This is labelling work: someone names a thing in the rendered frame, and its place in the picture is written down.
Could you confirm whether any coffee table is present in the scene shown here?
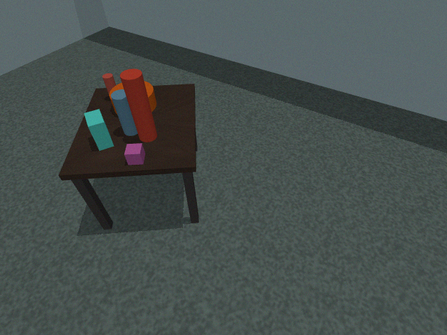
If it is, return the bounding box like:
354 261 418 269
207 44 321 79
59 84 199 230

